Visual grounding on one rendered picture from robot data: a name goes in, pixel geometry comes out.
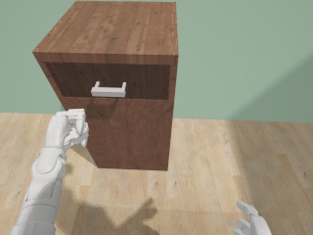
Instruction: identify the handle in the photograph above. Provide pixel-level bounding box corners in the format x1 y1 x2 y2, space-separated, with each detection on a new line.
91 81 126 97

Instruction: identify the robot left hand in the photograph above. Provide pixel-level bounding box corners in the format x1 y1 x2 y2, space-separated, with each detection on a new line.
44 109 89 153

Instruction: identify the robot left forearm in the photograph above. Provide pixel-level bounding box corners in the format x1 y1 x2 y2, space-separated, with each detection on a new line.
9 147 67 235

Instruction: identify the drawer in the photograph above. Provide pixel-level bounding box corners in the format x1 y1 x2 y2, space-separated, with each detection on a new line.
45 62 170 100

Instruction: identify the cabinet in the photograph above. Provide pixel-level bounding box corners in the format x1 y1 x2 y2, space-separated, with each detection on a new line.
32 0 179 171

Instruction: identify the robot right hand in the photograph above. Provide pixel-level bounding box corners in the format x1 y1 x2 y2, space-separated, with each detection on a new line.
234 201 272 235

